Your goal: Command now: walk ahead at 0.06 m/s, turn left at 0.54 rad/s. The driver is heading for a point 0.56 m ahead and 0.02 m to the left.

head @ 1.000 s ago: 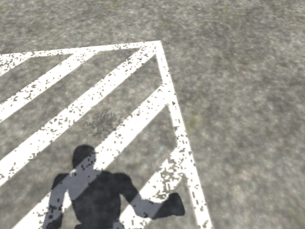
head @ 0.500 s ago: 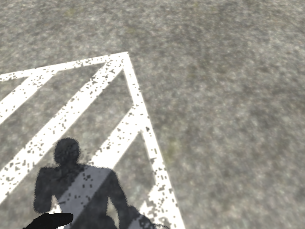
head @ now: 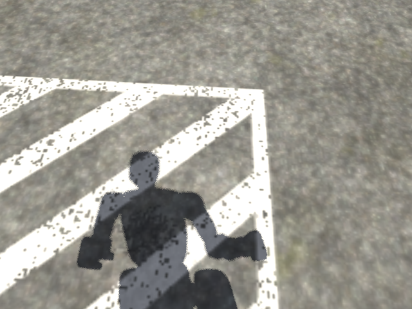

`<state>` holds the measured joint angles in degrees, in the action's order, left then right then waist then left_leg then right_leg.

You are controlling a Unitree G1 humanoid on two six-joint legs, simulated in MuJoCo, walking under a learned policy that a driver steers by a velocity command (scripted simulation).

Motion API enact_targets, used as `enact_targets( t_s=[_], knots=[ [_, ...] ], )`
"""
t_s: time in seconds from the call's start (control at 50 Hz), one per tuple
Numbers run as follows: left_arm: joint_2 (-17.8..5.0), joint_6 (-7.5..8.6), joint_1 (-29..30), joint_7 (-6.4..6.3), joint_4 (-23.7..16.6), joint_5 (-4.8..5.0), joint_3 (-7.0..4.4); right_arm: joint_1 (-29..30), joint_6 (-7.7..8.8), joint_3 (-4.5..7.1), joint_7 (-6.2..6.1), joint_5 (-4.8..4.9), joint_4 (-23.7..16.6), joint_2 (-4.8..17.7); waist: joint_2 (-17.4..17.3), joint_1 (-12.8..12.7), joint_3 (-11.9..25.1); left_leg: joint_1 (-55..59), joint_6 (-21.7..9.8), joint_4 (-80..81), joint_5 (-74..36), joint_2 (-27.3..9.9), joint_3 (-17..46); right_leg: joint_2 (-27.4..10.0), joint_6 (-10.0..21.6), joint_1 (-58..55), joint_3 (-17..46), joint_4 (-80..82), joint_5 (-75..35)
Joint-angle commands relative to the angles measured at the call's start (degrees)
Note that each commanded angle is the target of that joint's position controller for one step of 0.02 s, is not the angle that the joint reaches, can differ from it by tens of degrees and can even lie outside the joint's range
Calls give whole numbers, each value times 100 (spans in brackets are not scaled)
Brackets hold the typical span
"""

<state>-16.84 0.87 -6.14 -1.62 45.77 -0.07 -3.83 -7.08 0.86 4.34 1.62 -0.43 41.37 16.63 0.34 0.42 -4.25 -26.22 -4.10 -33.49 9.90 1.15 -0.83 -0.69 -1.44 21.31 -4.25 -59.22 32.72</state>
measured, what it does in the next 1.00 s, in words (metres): steps on the spot, turning left: right foot, then left foot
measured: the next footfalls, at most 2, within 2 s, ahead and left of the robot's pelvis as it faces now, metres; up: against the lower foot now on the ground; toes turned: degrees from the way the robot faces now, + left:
right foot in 0.38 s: +0.12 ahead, -0.15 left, +0.00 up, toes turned +15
left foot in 0.68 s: +0.04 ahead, +0.10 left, +0.00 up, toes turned +12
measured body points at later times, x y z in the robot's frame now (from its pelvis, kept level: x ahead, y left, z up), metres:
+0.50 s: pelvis +0.05 -0.04 +0.01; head +0.08 -0.06 +0.46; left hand +0.09 +0.26 -0.08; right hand +0.28 -0.28 -0.09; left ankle +0.02 +0.08 -0.66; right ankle +0.08 -0.16 -0.73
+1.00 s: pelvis +0.04 -0.02 +0.01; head +0.05 -0.01 +0.46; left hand +0.08 +0.27 -0.12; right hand +0.24 -0.22 -0.10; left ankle +0.00 +0.09 -0.73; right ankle +0.08 -0.16 -0.73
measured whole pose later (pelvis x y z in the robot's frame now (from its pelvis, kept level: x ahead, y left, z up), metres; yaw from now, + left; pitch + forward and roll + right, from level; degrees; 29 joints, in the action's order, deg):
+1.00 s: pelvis +0.04 -0.02 +0.01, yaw +15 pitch -1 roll +0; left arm -14.7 0.6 -10.9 -0.8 48.2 -0.7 -2.2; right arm -11.4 -0.5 1.9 -0.8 -0.8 41.5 12.5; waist 0.2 -1.2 -1.6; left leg -11.8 -0.2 -31.6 18.6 0.9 3.0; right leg -1.7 -2.5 12.9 1.2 -30.2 16.2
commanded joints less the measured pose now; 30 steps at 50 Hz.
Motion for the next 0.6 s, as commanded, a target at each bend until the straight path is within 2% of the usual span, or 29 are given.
enact_targets(
  t_s=[0.02, 0.04, 0.06, 0.08, 0.1, 0.16, 0.2, 0.26, 0.3, 0.34, 0.36, 0.38, 0.4, 0.42, 0.44, 0.46, 0.48, 0.5, 0.56, 0.58, 0.6],
  knots=[
    [-603, 39, -54, 3, -420, 51, -144, -344, 24, 276, -83, 121, -403, 979, -180, 102, 1458, 2392, -1287, 1193, -2404, -1625, 2251, -95, -39, 1759, 855, -1208, -135],
    [-687, -19, 15, -72, -436, -30, -186, -145, -29, 236, -134, 160, -449, 855, -235, 12, 1175, 1865, -1119, 1350, -1804, -1443, 2079, -173, -77, 1612, 851, -832, -453],
    [-680, -67, -47, -87, -448, -40, -199, -45, -69, 227, -177, 103, -500, 861, -443, -113, 1104, 1416, -1063, 1460, -1566, -1263, 1954, -128, -108, 1251, 803, -701, -690],
    [-610, -83, -140, -94, -448, -39, -193, -11, -91, 240, -207, 46, -546, 891, -580, -161, 1113, 1254, -1054, 1507, -1542, -1159, 1901, -47, -149, 1088, 771, -526, -840],
    [-527, -78, -212, -103, -442, -26, -173, -37, -100, 257, -239, 28, -571, 926, -644, -175, 1156, 1231, -1049, 1505, -1591, -1093, 1846, -4, -192, 1011, 764, -242, -920],
    [-403, -45, -120, -130, -486, -24, -115, -157, -130, 310, -335, 72, -616, 1030, -673, -77, 1285, 1323, -996, 1430, -1280, -1020, 1936, 56, -309, 883, 841, 575, -1158],
    [-410, -33, -43, -112, -519, -9, -104, -124, -175, 323, -368, 74, -676, 1050, -781, -19, 1284, 1233, -936, 1440, -684, -964, 2090, 97, -338, 711, 880, 987, -1306],
    [-483, 19, -14, -55, -566, 32, -122, -105, -232, 317, -353, 56, -755, 1036, -949, 53, 1208, 1173, -857, 1413, -193, -933, 2439, 187, -292, 437, 910, 1563, -1290],
    [-523, 74, -171, 9, -544, 48, -133, -103, -266, 279, -337, 51, -792, 974, -1042, 55, 1250, 1312, -795, 1242, -376, -984, 2575, 172, -211, 213, 849, 1994, -1285],
    [-467, 133, -456, 90, -475, 31, -133, -27, -317, 216, -349, 93, -823, 876, -1028, -119, 1241, 1195, -609, 934, -611, -846, 2526, 179, -52, -417, 664, 3045, -1877],
    [-537, 147, -562, 118, -454, -17, -157, -164, -334, 173, -364, 109, -799, 762, -891, -149, 1199, 969, -390, 715, -361, -646, 2395, -10, 89, -868, 753, 3596, -2311],
    [-924, 138, -613, 107, -527, -151, -225, -365, -327, 93, -365, 47, -815, 503, -1, -12, 1161, 398, -40, -153, 627, -174, 1870, -1048, 450, -1291, 1733, 3983, -2640],
    [-1326, 83, -442, 99, -508, -277, -305, -415, -253, 108, -334, 69, -1006, 501, 1551, 266, 788, -542, 249, -928, 2141, 692, 879, -1964, 1354, -1181, 2964, 4212, -3618],
    [-1007, 115, -320, 84, -661, -322, -241, -230, -173, 227, -333, -5, -966, 934, 1395, 0, 815, -551, 473, -2187, 2592, 448, 1044, -2286, 1859, -884, 3368, 4300, -3687],
    [-881, 132, -188, 58, -722, -247, -209, -251, -172, 323, -322, 67, -857, 1131, 955, 22, 760, -624, 530, -2845, 2326, 441, 1120, -2010, 1744, -905, 2936, 4192, -3708],
    [-801, 135, -26, 43, -730, -140, -185, -391, -224, 320, -338, 78, -703, 1006, 705, 125, 703, -641, 628, -3098, 2061, 412, 1103, -1661, 1476, -964, 2440, 4044, -3753],
    [-682, 140, 17, 38, -723, -34, -145, -440, -276, 285, -357, 45, -653, 862, 697, 111, 657, -715, 725, -3206, 1834, 375, 1125, -1502, 1346, -1083, 2180, 3955, -3893],
    [-568, 127, -13, 28, -689, -5, -92, -462, -307, 222, -351, 47, -615, 645, 676, 112, 660, -593, 803, -3157, 1690, 356, 1089, -1356, 1308, -1100, 1924, 3901, -4152],
    [-471, 40, -104, 29, -619, -31, -60, -200, -296, 40, -303, 70, -708, 226, 954, -8, 788, 24, 924, -1667, 1505, 64, 498, -981, 1188, -1294, 1345, 3765, -4348],
    [-527, 9, -209, 30, -590, -34, -77, -36, -283, -11, -285, 68, -758, 129, 1081, -129, 829, 340, 930, -1128, 1580, -8, 344, -974, 1207, -1307, 1322, 3729, -4424],
    [-627, -20, -351, 36, -550, -29, -103, 39, -278, -8, -273, 98, -780, 162, 1179, -221, 852, 559, 931, -709, 1596, 1, 232, -1028, 1256, -1360, 1399, 3684, -4486]
  ],
)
